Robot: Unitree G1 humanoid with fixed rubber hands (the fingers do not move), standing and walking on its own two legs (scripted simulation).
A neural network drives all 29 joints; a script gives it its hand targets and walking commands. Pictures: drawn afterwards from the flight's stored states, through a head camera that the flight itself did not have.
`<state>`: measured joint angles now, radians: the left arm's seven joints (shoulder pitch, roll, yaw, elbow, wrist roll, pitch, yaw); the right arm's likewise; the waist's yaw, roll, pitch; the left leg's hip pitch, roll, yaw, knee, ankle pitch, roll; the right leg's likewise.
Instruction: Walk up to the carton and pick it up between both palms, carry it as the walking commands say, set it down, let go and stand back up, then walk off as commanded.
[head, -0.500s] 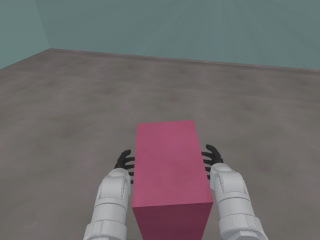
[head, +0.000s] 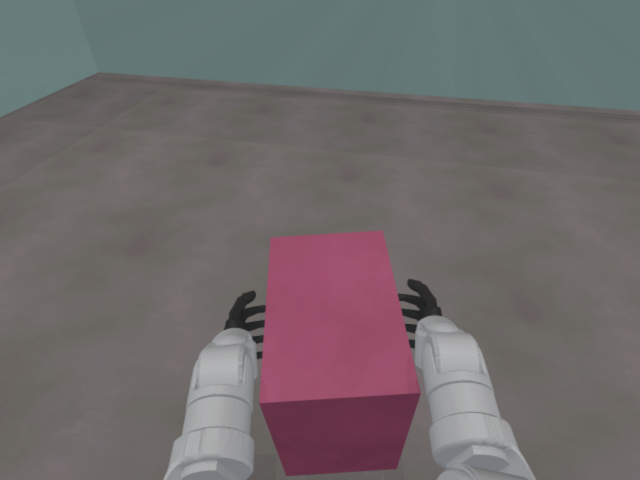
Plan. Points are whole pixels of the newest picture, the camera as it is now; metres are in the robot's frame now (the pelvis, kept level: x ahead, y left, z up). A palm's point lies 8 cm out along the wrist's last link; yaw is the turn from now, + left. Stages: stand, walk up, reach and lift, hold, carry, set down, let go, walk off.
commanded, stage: set down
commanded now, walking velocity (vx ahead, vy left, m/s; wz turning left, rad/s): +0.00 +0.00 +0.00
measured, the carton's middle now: (334, 354) +0.33 -0.03 -0.02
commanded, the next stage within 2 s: none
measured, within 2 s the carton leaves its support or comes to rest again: neither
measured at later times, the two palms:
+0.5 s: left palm (245, 365) +0.33 +0.11 -0.04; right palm (415, 356) +0.32 -0.15 -0.03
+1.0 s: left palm (256, 387) +0.35 +0.10 -0.14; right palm (405, 373) +0.35 -0.15 -0.13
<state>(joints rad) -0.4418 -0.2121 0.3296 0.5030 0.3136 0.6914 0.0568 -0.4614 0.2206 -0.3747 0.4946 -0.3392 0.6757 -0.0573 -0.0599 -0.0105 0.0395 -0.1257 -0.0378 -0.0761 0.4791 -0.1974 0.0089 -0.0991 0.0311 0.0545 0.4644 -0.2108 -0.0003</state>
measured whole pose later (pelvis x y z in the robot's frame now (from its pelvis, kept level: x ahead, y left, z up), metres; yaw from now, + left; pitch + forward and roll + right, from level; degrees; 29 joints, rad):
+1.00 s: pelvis -0.02 +0.00 -0.07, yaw +0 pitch +22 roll +0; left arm -0.57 -0.21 0.43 0.62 0.29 0.16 0.08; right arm -0.60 0.19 -0.46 0.63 -0.32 0.16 -0.03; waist -0.05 0.01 -0.01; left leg -1.03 -0.07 -0.09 0.96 -0.32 -0.01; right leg -1.01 0.07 0.07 0.97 -0.34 0.01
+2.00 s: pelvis -0.04 +0.00 -0.21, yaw -1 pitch +39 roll +0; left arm -0.91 -0.13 0.46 0.69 0.21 0.20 0.15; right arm -0.95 0.06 -0.46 0.75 -0.23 0.18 -0.06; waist -0.04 0.04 -0.07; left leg -1.73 -0.15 -0.11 1.53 -0.48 -0.05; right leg -1.72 0.13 0.08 1.54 -0.51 0.04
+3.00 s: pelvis -0.05 -0.01 -0.32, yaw +0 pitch +44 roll +1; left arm -1.25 -0.02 0.47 0.75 0.14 0.24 0.18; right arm -1.32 -0.08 -0.42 0.82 -0.21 0.25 -0.08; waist -0.03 0.03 0.16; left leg -2.12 -0.19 -0.09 1.92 -0.56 -0.09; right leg -2.12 0.17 0.08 1.94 -0.58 0.05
